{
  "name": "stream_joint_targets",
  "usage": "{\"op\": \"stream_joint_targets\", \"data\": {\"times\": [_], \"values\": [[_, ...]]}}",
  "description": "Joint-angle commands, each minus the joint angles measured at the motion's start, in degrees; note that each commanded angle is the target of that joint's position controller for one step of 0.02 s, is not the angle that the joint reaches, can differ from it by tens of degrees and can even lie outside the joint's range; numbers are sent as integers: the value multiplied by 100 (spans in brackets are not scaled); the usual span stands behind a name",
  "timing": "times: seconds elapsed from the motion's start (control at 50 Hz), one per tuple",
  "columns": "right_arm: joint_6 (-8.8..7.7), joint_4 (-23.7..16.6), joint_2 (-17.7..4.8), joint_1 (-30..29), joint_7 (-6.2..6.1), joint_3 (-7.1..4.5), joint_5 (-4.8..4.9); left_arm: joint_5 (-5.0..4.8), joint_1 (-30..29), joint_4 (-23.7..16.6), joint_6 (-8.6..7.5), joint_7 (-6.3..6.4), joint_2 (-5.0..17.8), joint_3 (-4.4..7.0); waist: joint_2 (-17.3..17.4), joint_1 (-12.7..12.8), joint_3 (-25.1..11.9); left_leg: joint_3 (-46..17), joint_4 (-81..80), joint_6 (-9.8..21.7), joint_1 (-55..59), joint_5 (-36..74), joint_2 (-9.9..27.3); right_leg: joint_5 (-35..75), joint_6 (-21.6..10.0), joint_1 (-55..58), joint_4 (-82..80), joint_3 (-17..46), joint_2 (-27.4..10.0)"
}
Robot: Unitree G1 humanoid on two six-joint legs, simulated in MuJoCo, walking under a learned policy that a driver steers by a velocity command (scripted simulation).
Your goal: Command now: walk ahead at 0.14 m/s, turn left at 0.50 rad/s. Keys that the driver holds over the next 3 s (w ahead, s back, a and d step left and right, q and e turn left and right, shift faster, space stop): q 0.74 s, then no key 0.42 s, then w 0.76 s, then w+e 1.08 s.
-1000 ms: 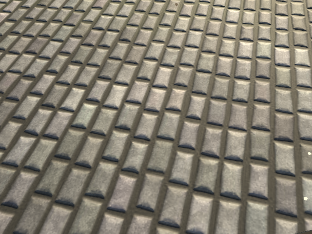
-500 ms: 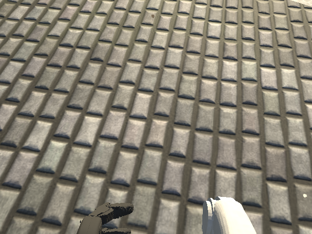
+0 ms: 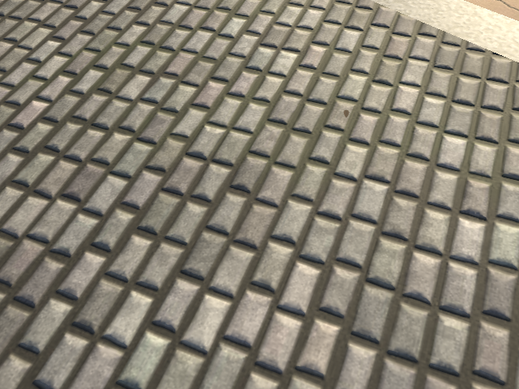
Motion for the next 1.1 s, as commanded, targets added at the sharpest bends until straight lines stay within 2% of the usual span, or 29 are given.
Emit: {"op": "stream_joint_targets", "data": {"times": [0.02, 0.06, 0.08, 0.1, 0.12, 0.14, 0.16, 0.18, 0.2, 0.22, 0.26, 0.3, 0.34, 0.4, 0.46, 0.6, 0.7, 0.76, 0.8, 0.82, 0.84, 0.86, 0.88, 0.9, 0.92, 0.94, 0.98, 1.02, 1.1], "values": [[36, -31, -205, 779, 39, -91, -81, -43, -328, -603, -45, 147, 981, 249, -1058, -370, -726, 469, -967, 83, 1627, -44, -221, 5935, 12, 489, 324, 28, -1037], [24, -9, -402, 1069, 20, -156, -187, -7, -341, -741, 106, 199, 993, 307, -1139, -416, -746, 366, -1370, 207, 1853, -726, -242, 6022, -57, 806, 954, 94, -1271], [-14, 19, -524, 1282, -19, -210, -213, 19, -306, -787, 218, 201, 979, 332, -1040, -478, -808, 298, -1748, 283, 2057, -1000, -308, 5700, -73, 850, 1635, 127, -1300], [-54, 89, -617, 1557, -63, -276, -251, -30, -375, -873, 342, 191, 977, 351, -745, -683, -857, 218, -2468, 347, 2526, -737, -385, 4982, 30, 598, 2638, 75, -1208], [-109, 68, -912, 1637, -123, -365, -270, -24, -386, -1008, 413, 163, 929, 342, -186, -753, -860, -586, -2479, 489, 3289, 1013, 96, 2759, 219, -483, 3975, 209, -846], [-120, 4, -1373, 1470, -129, -457, -230, 82, -198, -1329, 497, 122, 332, 245, 661, -143, -706, -2375, -1634, 1073, 4015, 5257, 1376, -2046, 473, -2234, 5498, 456, 223], [-54, -181, -1596, 1545, -109, -517, -53, 64, 268, -1436, 563, 55, 275, 170, 856, -149, -1678, -3919, -2452, 2077, 4268, 4143, 2022, -2095, 644, -2713, 6275, 1646, 455], [28, -370, -1317, 1156, -126, -478, -3, 116, 172, -1343, 572, 29, 555, 214, 161, -126, -1323, -3749, -2844, 2109, 3797, 1843, 1986, -1794, 627, -2972, 6359, 1861, 151], [82, -439, -974, 867, -149, -359, -6, 138, -429, -1467, 519, 11, 758, 266, -240, -131, -627, -3388, -3141, 1827, 3091, 557, 1676, -1382, 573, -3136, 5996, 1906, 21], [95, -442, -811, 775, -140, -292, -3, 160, -799, -1600, 501, 18, 859, 298, -409, -72, -382, -3146, -3258, 1496, 2771, 91, 1387, -1098, 553, -3129, 5552, 1955, -69], [42, -458, -814, 862, -138, -292, -19, 210, -860, -1696, 677, 19, 837, 300, -195, -51, -506, -2763, -3315, 1090, 2568, 43, 1049, -727, 551, -2812, 5027, 1967, -78], [-14, -474, -995, 973, -134, -341, -59, 176, -833, -1672, 809, 42, 673, 239, -80, -97, -725, -2679, -3206, 834, 2797, 379, 920, -604, 572, -2860, 4823, 1952, 5], [1, -491, -1112, 1094, -161, -372, -38, 148, -997, -1740, 879, 59, 654, 215, 80, -186, -810, -2694, -3179, 580, 3036, 293, 840, -456, 615, -3076, 4588, 1995, 20], [81, -550, -1168, 1173, -188, -389, -13, 173, -1289, -1826, 955, 63, 715, 216, 358, -334, -763, -2802, -3217, 334, 3285, -269, 701, -250, 688, -3414, 4336, 2034, 28], [121, -623, -1229, 1190, -184, -408, -19, 151, -1478, -1892, 968, 62, 770, 217, 412, -404, -725, -3043, -3243, 323, 3403, -722, 680, -195, 713, -3557, 4172, 2096, 50], [159, -736, -1294, 1121, -138, -430, -78, 121, -1577, -1989, 882, 64, 866, 172, 533, -445, -657, -3545, -3121, 615, 3467, -932, 665, -457, 565, -3364, 3515, 2153, 206], [200, -773, -1397, 922, -44, -454, -133, 44, -1461, -2049, 774, 65, 946, 127, 608, -413, -620, -3816, -2903, 640, 3159, -511, 549, -767, 405, -2501, 2568, 2113, 439], [244, -801, -1396, 653, 15, -457, -124, -30, -1018, -1996, 714, 112, 1014, 123, 678, -217, -681, -3937, -2757, 446, 2875, -149, 424, -698, 310, -1510, 1513, 2063, 548], [263, -783, -1232, 567, -6, -399, -16, 21, -693, -1897, 670, 184, 1035, 126, 443, -29, -655, -3743, -2448, 42, 2362, -1095, 82, 310, 234, -464, 20, 2048, 381], [246, -768, -898, 921, -24, -310, 27, 103, -989, -2031, 664, 224, 1332, 166, -561, -282, -744, -3099, -1583, -289, 1889, -2860, -391, -43, -16, -49, -521, 3072, -624], [232, -826, -843, 1094, -68, -288, 4, 114, -1438, -2357, 683, 190, 1677, 167, -1348, -372, -672, -1792, -373, -499, 1154, -3684, -1214, 321, -523, -140, -792, 4522, -1922], [217, -789, -1361, 835, -68, -405, -211, 183, -1157, -2235, 684, 135, 1666, 233, -1124, -206, -503, -1578, 679, -562, 1240, -3548, -997, 939, -1040, -877, -671, 4574, -1971], [206, -737, -1350, 814, -56, -407, -197, 162, -1216, -2190, 652, 83, 1322, 147, -880, -349, -416, -1576, 1117, -599, 1375, -3255, -801, 1132, -1080, -1063, -576, 4255, -1764], [225, -602, -1270, 831, -26, -372, -168, 132, -1386, -2201, 624, 37, 1091, 85, -661, -392, -309, -1530, 1382, -653, 1462, -2900, -733, 1237, -915, -1133, -500, 3615, -1321], [257, -519, -1188, 894, 8, -350, -141, 137, -1483, -2246, 614, 31, 1061, 68, -758, -417, -384, -1437, 1583, -717, 1450, -2710, -763, 1445, -770, -967, -406, 3198, -1001], [287, -465, -1154, 928, 36, -337, -122, 133, -1431, -2261, 601, 46, 1031, 48, -883, -360, -435, -1352, 1699, -784, 1377, -2690, -777, 1953, -759, -764, -314, 3002, -896], [341, -472, -1071, 676, 50, -282, -66, 100, -1127, -2181, 570, 47, 1014, 37, -790, -201, -529, -1296, 1531, -871, 1312, -2684, -733, 2503, -778, -380, -176, 2865, -890], [389, -476, -915, 497, 52, -186, -35, 75, -872, -2077, 544, 47, 1011, 44, -886, -96, -540, -1257, 868, -900, 1326, -2699, -609, 2389, -729, -44, -138, 2840, -869], [460, -398, -729, 337, 29, -23, 16, 127, -653, -1926, 590, 0, 1063, 71, -1218, 32, -453, -673, -997, -798, 2150, -3043, -350, 1932, -703, -83, -108, 2829, -725]]}}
